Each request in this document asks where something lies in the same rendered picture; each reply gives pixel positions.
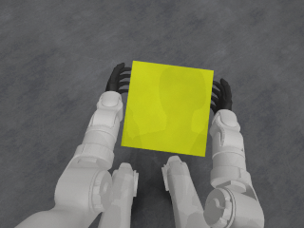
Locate right robot shin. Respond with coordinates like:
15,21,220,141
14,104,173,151
166,155,190,194

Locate robot left forearm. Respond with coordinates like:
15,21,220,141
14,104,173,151
54,91,124,203

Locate right robot hand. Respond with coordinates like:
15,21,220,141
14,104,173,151
210,78,233,115

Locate robot right forearm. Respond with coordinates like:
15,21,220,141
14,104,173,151
209,109,260,204

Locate robot left upper arm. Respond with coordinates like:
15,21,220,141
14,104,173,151
14,167,114,228

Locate left robot hand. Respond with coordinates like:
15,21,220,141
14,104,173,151
105,63,132,94

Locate robot right upper arm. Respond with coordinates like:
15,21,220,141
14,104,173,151
203,187,264,228

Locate robot shin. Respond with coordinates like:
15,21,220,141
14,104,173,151
166,155,190,194
111,162,133,205

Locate left robot shin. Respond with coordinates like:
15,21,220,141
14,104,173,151
111,162,133,205

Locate carton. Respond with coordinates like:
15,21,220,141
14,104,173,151
121,61,214,157

